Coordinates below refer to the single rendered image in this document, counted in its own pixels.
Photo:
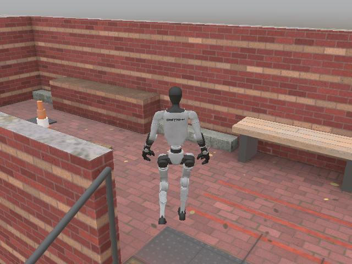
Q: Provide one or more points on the robot right shin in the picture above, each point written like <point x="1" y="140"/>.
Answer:
<point x="184" y="196"/>

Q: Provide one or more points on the robot right upper arm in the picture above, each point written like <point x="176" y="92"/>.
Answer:
<point x="195" y="124"/>

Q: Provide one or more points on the robot left thigh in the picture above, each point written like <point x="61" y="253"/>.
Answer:
<point x="163" y="162"/>

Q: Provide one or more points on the robot right hand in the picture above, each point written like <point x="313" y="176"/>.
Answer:
<point x="207" y="157"/>

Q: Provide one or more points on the right robot forearm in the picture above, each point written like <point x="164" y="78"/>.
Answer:
<point x="202" y="145"/>

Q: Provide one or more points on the left robot forearm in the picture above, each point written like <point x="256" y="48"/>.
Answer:
<point x="148" y="144"/>

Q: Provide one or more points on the robot left hand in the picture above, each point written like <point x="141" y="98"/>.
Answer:
<point x="147" y="153"/>

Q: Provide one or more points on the robot left upper arm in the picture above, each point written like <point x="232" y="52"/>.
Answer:
<point x="155" y="124"/>

